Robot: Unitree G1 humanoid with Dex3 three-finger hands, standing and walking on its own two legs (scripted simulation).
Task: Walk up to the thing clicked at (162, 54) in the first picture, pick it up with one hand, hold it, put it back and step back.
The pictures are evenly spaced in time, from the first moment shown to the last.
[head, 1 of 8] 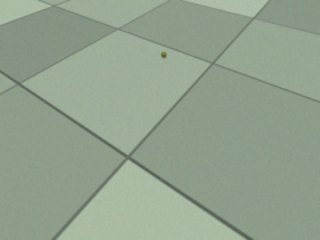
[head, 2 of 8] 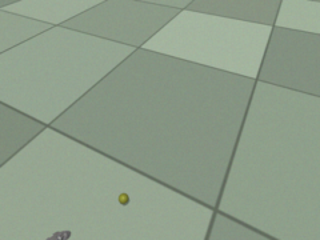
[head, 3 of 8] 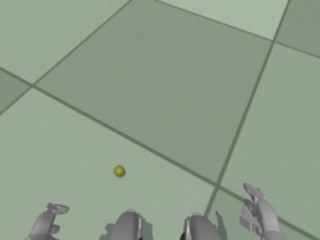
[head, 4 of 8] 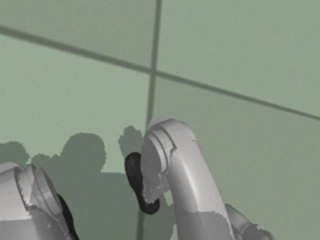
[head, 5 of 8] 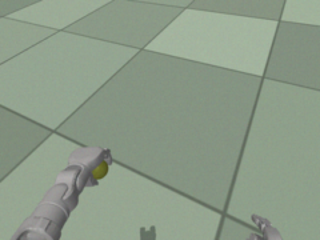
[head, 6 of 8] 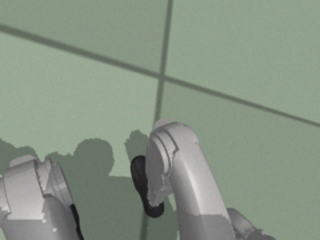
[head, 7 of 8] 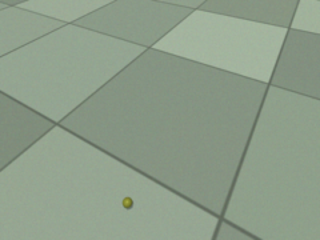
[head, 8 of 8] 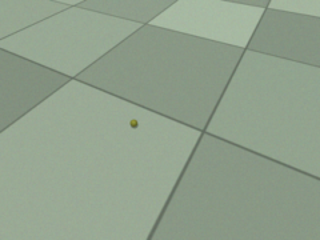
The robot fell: no
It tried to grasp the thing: yes
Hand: left
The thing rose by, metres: 0.70
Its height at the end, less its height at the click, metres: +0.00
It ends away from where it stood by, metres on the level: 0.01
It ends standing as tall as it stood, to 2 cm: yes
